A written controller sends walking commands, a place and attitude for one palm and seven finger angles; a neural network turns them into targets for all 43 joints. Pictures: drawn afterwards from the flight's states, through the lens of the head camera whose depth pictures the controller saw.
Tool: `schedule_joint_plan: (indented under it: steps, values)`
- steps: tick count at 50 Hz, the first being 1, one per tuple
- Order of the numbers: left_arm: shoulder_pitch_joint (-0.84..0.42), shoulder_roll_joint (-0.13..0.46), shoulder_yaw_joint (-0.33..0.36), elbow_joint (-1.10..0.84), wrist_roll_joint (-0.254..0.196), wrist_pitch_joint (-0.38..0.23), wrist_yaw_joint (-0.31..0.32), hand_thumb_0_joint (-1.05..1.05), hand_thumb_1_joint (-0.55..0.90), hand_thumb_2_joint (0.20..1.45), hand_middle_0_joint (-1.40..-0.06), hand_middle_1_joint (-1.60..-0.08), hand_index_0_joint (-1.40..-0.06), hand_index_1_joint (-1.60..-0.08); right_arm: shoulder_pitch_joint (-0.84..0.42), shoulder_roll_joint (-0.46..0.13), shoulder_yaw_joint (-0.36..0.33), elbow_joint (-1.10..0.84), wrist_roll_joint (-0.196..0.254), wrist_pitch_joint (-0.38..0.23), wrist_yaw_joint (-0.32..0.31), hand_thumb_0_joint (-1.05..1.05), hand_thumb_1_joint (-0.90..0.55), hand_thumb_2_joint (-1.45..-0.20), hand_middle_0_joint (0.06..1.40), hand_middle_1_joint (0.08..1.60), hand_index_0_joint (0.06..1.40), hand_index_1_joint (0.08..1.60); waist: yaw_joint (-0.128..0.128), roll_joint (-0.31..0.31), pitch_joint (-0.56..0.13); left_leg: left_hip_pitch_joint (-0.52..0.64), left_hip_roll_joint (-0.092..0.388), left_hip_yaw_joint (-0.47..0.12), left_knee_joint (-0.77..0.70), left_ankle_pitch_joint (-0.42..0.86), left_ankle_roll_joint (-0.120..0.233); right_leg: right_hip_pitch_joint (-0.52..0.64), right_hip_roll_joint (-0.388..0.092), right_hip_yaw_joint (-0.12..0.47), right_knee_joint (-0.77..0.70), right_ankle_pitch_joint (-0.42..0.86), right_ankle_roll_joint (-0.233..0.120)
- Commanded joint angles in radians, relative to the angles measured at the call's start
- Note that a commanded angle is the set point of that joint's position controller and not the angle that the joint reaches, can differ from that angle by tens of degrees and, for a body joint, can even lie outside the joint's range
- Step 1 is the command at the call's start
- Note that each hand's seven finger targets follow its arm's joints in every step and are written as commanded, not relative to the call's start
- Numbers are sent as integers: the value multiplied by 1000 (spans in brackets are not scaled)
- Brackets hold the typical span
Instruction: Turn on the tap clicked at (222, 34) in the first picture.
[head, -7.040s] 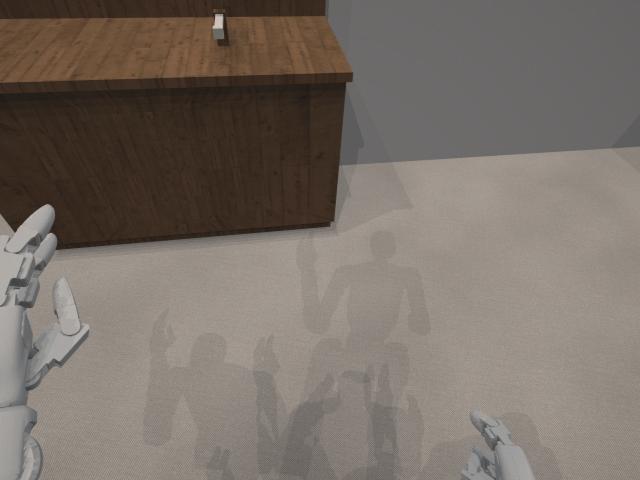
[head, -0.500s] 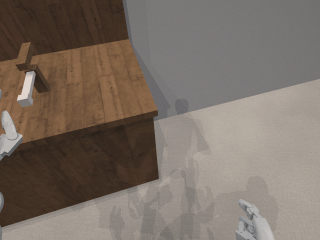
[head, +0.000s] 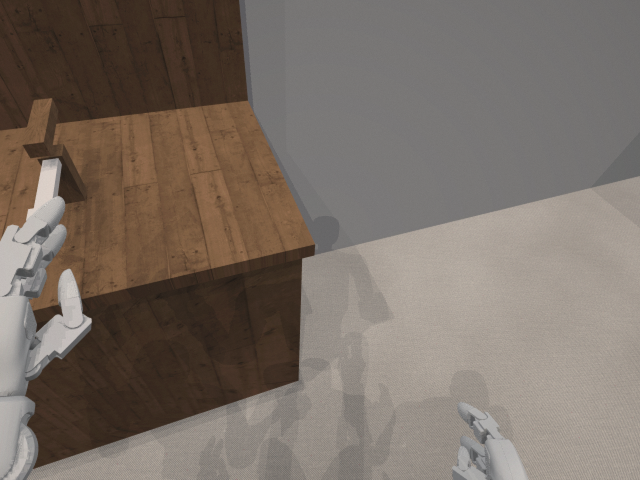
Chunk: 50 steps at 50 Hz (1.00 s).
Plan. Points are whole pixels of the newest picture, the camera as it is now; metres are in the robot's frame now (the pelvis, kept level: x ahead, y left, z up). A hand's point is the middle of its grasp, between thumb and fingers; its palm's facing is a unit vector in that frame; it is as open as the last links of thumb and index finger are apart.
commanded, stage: come to a stop and stand still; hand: left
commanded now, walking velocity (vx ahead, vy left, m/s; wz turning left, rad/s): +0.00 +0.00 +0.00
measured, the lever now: (43, 219) +0.41 +0.44 +0.07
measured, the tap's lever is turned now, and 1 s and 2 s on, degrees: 0 0 0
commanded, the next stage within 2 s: look again from close up in 0.48 s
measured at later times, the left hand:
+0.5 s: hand (43, 314) +0.22 +0.29 +0.15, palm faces +0.39 -0.85 -0.35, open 7.5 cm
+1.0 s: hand (58, 320) +0.22 +0.27 +0.15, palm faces +0.40 -0.85 -0.35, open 7.5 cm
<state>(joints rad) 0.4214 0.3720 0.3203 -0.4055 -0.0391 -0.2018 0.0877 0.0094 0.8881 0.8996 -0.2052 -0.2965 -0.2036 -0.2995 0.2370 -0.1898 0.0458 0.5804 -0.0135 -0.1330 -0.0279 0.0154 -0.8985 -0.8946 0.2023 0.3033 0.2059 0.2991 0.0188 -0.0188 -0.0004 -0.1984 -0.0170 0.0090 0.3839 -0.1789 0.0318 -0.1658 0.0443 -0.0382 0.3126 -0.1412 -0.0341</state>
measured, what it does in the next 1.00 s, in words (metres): stands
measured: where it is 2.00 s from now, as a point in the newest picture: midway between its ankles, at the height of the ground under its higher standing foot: outside the picture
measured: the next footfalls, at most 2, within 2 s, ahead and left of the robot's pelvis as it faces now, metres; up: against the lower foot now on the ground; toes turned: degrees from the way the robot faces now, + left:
left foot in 1.76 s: +0.19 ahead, +0.19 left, +0.00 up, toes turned +4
right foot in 1.94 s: +0.15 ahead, -0.04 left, +0.00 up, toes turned +3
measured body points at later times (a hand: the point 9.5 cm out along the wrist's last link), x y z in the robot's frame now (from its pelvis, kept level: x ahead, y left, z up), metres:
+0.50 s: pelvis +0.01 +0.04 +0.00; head +0.02 +0.06 +0.45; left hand +0.20 +0.33 +0.17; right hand +0.21 -0.18 -0.07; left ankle +0.02 +0.09 -0.75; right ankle +0.02 -0.10 -0.75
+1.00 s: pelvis +0.01 +0.02 +0.00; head +0.02 +0.04 +0.45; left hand +0.19 +0.32 +0.17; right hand +0.19 -0.20 -0.08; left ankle +0.02 +0.09 -0.75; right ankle +0.02 -0.10 -0.75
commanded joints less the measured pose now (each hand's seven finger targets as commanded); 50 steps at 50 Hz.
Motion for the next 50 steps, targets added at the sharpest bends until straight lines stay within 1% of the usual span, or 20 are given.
schedule_joint_plan:
  steps: [1,3,5,8,9,13,14,16,19,22,25,28,32,34,38,41,43,47,48,50]
  values:
    - [-114,166,117,-211,-13,-49,16,0,900,900,-200,-300,-200,-300,-104,-140,-55,-166,1,-35,-18,0,-900,-900,200,300,200,300,7,37,-80,-10,41,-66,-99,53,-19,49,-44,54,-47,16,33]
    - [-172,189,122,-286,-10,-57,16,0,900,900,-200,-300,-200,-300,-112,-136,-50,-169,-4,-37,-20,0,-900,-900,200,300,200,300,3,82,-103,20,40,-64,-95,100,-22,54,-41,44,-19,60,32]
    - [-156,174,109,-299,-11,-58,19,0,900,900,-200,-300,-200,-300,-106,-136,-52,-167,-6,-43,-20,0,-900,-900,200,300,200,300,8,110,-142,39,51,-75,-86,149,-22,77,-39,34,16,99,31]
    - [-148,180,117,-327,-8,-58,24,0,900,900,-200,-300,-200,-300,-109,-135,-52,-166,-10,-46,-18,0,-900,-900,200,300,200,300,10,109,-179,69,54,-79,-59,263,-36,90,-41,24,46,153,29]
    - [-135,163,105,-322,-9,-56,25,0,900,900,-200,-300,-200,-300,-105,-136,-55,-163,-8,-44,-16,0,-900,-900,200,300,200,300,8,110,-182,81,59,-79,-48,308,-45,82,-40,21,55,165,27]
    - [-59,153,120,-249,-11,-43,27,0,900,900,-200,-300,-200,-300,-114,-140,-59,-163,-4,-25,-15,0,-900,-900,200,300,200,300,13,100,-155,56,60,-78,-41,342,-68,73,-47,16,59,167,21]
    - [-59,136,104,-236,-12,-40,25,0,900,900,-200,-300,-200,-300,-114,-140,-59,-161,-1,-19,-14,0,-900,-900,200,300,200,300,11,108,-135,36,64,-87,-48,335,-72,69,-45,15,61,151,21]
    - [-54,136,108,-223,-13,-39,25,0,900,900,-200,-300,-200,-300,-116,-141,-62,-162,2,-8,-15,0,-900,-900,200,300,200,300,12,92,-129,19,69,-94,-58,305,-76,69,-44,14,63,128,21]
    - [-81,143,107,-236,-13,-40,25,0,900,900,-200,-300,-200,-300,-125,-142,-62,-168,3,-1,-20,0,-900,-900,200,300,200,300,11,110,-105,-3,75,-105,-82,261,-81,60,-41,12,73,90,23]
    - [-102,149,106,-262,-10,-43,29,0,900,900,-200,-300,-200,-300,-132,-142,-63,-176,3,4,-23,0,-900,-900,200,300,200,300,13,92,-111,-24,75,-104,-87,180,-69,81,-47,22,63,79,23]
    - [-119,155,108,-292,-9,-51,35,0,900,900,-200,-300,-200,-300,-135,-143,-64,-177,2,1,-26,0,-900,-900,200,300,200,300,13,123,-122,-18,71,-105,-90,176,-75,89,-46,20,73,77,22]
    - [-112,157,114,-284,-7,-51,41,0,900,900,-200,-300,-200,-300,-140,-142,-64,-177,0,0,-28,0,-900,-900,200,300,200,300,13,108,-106,-48,64,-103,-93,77,-62,96,-58,32,52,58,18]
    - [-104,137,103,-252,-2,-53,43,0,900,900,-200,-300,-200,-300,-128,-146,-68,-167,2,-3,-29,0,-900,-900,200,300,200,300,12,108,-96,-67,62,-111,-106,14,-57,92,-55,35,45,30,18]
    - [-100,128,97,-230,-3,-49,44,0,900,900,-200,-300,-200,-300,-129,-141,-65,-165,3,0,-30,0,-900,-900,200,300,200,300,11,89,-84,-72,61,-107,-105,-10,-51,82,-61,41,29,14,18]
    - [-99,142,107,-232,-4,-49,45,0,900,900,-200,-300,-200,-300,-133,-143,-67,-163,5,-1,-33,0,-900,-900,200,300,200,300,10,68,-99,-55,52,-97,-86,11,-46,77,-69,48,16,29,16]
    - [-78,133,103,-227,-7,-45,44,0,900,900,-200,-300,-200,-300,-128,-140,-67,-164,7,1,-34,0,-900,-900,200,300,200,300,11,50,-115,-50,46,-88,-65,53,-39,90,-74,51,12,61,18]
    - [-87,150,113,-245,-8,-44,46,0,900,900,-200,-300,-200,-300,-134,-143,-66,-163,7,1,-36,0,-900,-900,200,300,200,300,10,64,-113,-53,42,-88,-58,67,-41,92,-81,50,11,66,16]
    - [-63,145,110,-252,-12,-44,46,0,900,900,-200,-300,-200,-300,-126,-140,-68,-163,9,3,-36,0,-900,-900,200,300,200,300,9,64,-121,-36,39,-82,-48,111,-39,91,-77,45,12,96,20]
    - [-75,156,118,-271,-12,-44,47,0,900,900,-200,-300,-200,-300,-130,-143,-68,-161,9,4,-37,0,-900,-900,200,300,200,300,7,83,-123,-35,38,-83,-44,125,-43,95,-78,44,16,103,18]
    - [-59,150,114,-257,-12,-46,47,0,900,900,-200,-300,-200,-300,-123,-146,-73,-157,7,4,-36,0,-900,-900,200,300,200,300,4,74,-133,-47,40,-80,-32,60,-30,104,-84,44,32,53,15]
